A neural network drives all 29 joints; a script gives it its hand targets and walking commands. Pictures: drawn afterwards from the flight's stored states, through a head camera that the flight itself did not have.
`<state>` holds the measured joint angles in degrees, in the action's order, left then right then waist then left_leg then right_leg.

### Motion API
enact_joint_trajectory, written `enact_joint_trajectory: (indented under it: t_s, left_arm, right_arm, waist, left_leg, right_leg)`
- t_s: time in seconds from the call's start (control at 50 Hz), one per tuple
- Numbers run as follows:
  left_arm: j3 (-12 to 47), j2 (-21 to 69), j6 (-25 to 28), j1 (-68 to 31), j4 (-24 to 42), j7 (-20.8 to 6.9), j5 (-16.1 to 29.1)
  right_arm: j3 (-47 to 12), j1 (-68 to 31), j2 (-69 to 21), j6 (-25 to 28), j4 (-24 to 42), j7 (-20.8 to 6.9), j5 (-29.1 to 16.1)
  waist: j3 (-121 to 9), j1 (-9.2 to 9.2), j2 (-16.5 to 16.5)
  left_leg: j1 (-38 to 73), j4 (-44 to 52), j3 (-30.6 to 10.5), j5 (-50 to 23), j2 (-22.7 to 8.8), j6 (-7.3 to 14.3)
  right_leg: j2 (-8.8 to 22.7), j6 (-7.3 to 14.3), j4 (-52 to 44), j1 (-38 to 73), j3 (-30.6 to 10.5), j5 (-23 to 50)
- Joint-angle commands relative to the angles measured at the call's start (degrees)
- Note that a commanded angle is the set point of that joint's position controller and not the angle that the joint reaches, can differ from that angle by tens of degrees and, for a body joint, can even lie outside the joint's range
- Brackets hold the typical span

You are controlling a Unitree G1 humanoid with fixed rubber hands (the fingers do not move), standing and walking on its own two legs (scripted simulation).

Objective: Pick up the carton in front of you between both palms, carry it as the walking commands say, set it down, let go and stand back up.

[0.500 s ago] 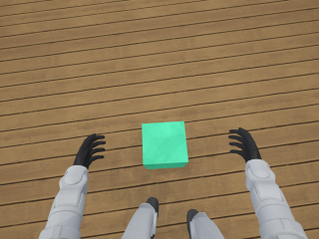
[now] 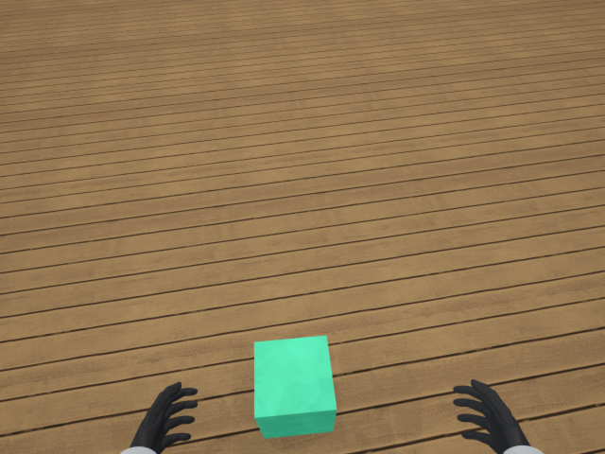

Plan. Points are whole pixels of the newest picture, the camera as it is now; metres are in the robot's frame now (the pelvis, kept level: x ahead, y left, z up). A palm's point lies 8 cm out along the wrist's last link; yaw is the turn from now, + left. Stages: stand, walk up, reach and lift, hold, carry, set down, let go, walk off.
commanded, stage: let go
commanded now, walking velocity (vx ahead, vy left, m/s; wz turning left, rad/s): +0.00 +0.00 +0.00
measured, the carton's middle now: (294, 388) +0.41 +0.07 -0.65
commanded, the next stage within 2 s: stand in 0.30 s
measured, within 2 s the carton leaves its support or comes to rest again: neither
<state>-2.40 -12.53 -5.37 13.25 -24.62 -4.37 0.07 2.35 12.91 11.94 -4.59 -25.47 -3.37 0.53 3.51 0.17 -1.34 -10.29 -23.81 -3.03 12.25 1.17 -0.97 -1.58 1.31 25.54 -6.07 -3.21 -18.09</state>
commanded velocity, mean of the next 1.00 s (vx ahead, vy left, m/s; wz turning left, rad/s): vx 0.00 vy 0.00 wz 0.00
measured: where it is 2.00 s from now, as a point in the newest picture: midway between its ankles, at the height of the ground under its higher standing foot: outside the picture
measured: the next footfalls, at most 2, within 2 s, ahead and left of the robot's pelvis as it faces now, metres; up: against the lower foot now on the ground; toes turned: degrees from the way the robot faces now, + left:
none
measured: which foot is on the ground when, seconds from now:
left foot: down 0.00-1.00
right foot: down 0.00-1.00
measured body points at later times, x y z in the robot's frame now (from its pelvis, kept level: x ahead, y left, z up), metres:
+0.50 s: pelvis +0.02 +0.01 -0.01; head +0.03 +0.02 +0.44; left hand +0.14 +0.30 -0.10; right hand +0.14 -0.24 -0.12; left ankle +0.01 +0.13 -0.74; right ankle -0.05 -0.11 -0.74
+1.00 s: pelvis +0.04 +0.02 -0.03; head +0.05 +0.03 +0.42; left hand +0.07 +0.30 -0.14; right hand +0.18 -0.22 -0.14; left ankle +0.01 +0.13 -0.74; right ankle -0.05 -0.11 -0.74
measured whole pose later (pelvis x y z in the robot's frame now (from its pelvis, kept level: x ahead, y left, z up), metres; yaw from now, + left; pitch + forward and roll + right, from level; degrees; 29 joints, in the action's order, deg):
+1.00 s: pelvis +0.04 +0.02 -0.03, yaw +10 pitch +4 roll -1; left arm -0.9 -15.7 -2.1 21.1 -37.3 3.8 -0.9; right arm 0.5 17.8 14.5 0.7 -41.1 2.2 1.3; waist -3.7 -1.7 0.0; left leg -23.7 -44.5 -9.8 24.0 6.1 0.9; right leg 2.8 -0.7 39.1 -12.5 7.5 -30.2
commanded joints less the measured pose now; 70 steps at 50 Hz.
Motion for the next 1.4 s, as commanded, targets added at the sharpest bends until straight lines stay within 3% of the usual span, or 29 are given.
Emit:
enact_joint_trajectory:
  t_s: [0.0,0.2,0.22,0.24,0.28,0.3,0.32,0.34,0.4,0.44,0.48,0.56,0.64,0.78,1.38]
  left_arm:
    - [-2.18,-6.11,-0.78,-2.32,5.44,0.07,-0.53]
    - [-2.12,-5.39,-1.78,-2.00,6.17,0.28,-1.04]
    - [-2.51,-7.92,-4.88,-3.39,9.05,1.89,-2.30]
    - [-1.73,-7.40,-5.55,-2.03,8.75,2.51,-1.59]
    - [-1.42,-6.69,-6.02,-1.69,8.38,3.12,-1.05]
    - [-2.10,-9.21,0.71,0.71,0.31,5.12,-2.39]
    - [-1.90,-8.88,3.35,3.76,-0.08,6.07,-3.34]
    - [-1.78,-8.94,4.99,3.33,-1.18,6.39,-3.74]
    - [-1.57,-9.54,7.62,1.32,-2.26,6.45,-2.70]
    - [-1.43,-9.60,8.20,1.65,-3.51,6.58,-2.39]
    - [-1.38,-10.00,8.19,3.41,-4.66,6.80,-2.05]
    - [-0.73,-9.86,7.21,5.53,-5.81,7.22,-1.26]
    - [-0.47,-10.26,6.13,7.26,-6.77,7.70,-0.98]
    - [-0.40,-10.18,4.94,9.03,-8.02,8.21,-0.81]
    - [-0.69,-10.90,2.95,11.35,-14.20,7.78,-1.55]
  right_arm:
    - [0.81,-3.49,4.24,-0.71,6.11,-0.31,-0.21]
    - [1.58,-2.44,4.58,-1.99,6.39,-0.15,0.69]
    - [1.55,0.58,4.81,-0.44,3.26,0.97,-0.49]
    - [1.26,-0.18,4.67,-0.10,3.69,1.58,-0.79]
    - [0.59,-1.47,4.83,0.19,4.16,1.90,-0.95]
    - [2.68,6.92,10.49,3.94,-5.92,4.10,1.43]
    - [2.84,5.38,12.35,5.29,-5.90,4.99,1.96]
    - [2.38,2.60,10.78,6.43,-5.53,4.93,2.14]
    - [0.82,1.95,7.70,9.23,-7.46,3.69,1.90]
    - [0.61,2.65,8.25,10.21,-9.12,3.40,1.39]
    - [0.58,4.51,9.21,10.15,-10.80,3.68,1.04]
    - [0.33,6.88,9.49,9.05,-12.55,4.49,0.73]
    - [0.20,7.30,9.38,8.12,-12.67,4.88,0.69]
    - [0.13,7.54,9.58,6.79,-12.68,5.49,0.59]
    - [-0.09,8.22,9.36,4.76,-13.69,5.81,0.93]
  waist:
    - [-0.35,-0.52,-0.59]
    - [-2.08,-0.26,-0.03]
    - [-5.16,-0.01,1.43]
    - [-5.20,-0.10,0.05]
    - [-4.97,-0.39,-0.56]
    - [-2.47,-0.45,-1.53]
    - [0.72,-2.15,0.77]
    - [2.24,-1.86,0.65]
    - [-4.39,-1.75,0.68]
    - [-8.74,-1.77,2.35]
    - [-11.43,-2.07,3.25]
    - [-11.09,-1.70,0.47]
    - [-9.17,-1.55,-0.32]
    - [-8.35,-1.33,1.51]
    - [-3.86,-1.74,2.58]
  left_leg:
    - [12.56,-0.32,3.78,-8.33,2.74,0.06]
    - [13.98,-0.86,3.08,-14.43,2.43,0.12]
    - [11.42,-2.48,3.39,-13.45,3.65,-0.09]
    - [10.41,-3.01,3.08,-13.68,3.48,0.01]
    - [9.36,-3.10,2.90,-13.48,3.28,0.04]
    - [-7.12,0.75,-3.85,-0.20,-4.06,-1.32]
    - [-11.80,2.25,-5.13,9.82,-3.86,-1.60]
    - [-15.22,2.00,-5.43,11.48,-3.04,-1.71]
    - [-13.32,-3.18,-5.32,-1.66,-1.56,-0.76]
    - [-10.30,-6.05,-6.72,-13.02,-2.25,0.27]
    - [-9.14,-8.23,-7.83,-19.93,-2.28,1.15]
    - [-11.17,-11.64,-7.21,-18.84,-1.09,2.08]
    - [-12.92,-14.16,-6.87,-16.51,-0.26,2.49]
    - [-12.72,-15.42,-8.24,-19.24,-0.03,3.32]
    - [-15.42,-12.64,-10.78,-12.29,1.38,4.08]
  right_leg:
    - [1.44,-2.23,-7.84,-10.65,1.30,9.25]
    - [0.46,-2.45,-5.30,-6.93,1.69,17.21]
    - [0.40,-2.47,-3.71,-4.02,1.34,22.70]
    - [0.35,-2.78,-2.34,-3.43,1.41,24.47]
    - [0.12,-2.92,-2.03,-3.94,1.48,23.28]
    - [4.33,-3.16,-0.12,-2.44,4.43,-9.47]
    - [5.15,-2.08,-1.25,-4.84,1.50,-16.01]
    - [5.94,-1.60,-1.56,-6.48,0.46,-16.66]
    - [8.67,-1.14,-0.73,-5.54,-1.84,-9.87]
    - [7.97,-1.71,2.68,-4.58,0.17,-1.51]
    - [7.03,-2.40,6.35,-3.22,2.34,6.83]
    - [7.69,-2.08,8.92,-3.01,3.80,15.97]
    - [8.25,-1.17,9.87,-4.35,5.34,19.72]
    - [7.02,-0.86,10.98,-4.81,7.60,17.56]
    - [7.04,1.23,6.33,-1.57,8.95,5.95]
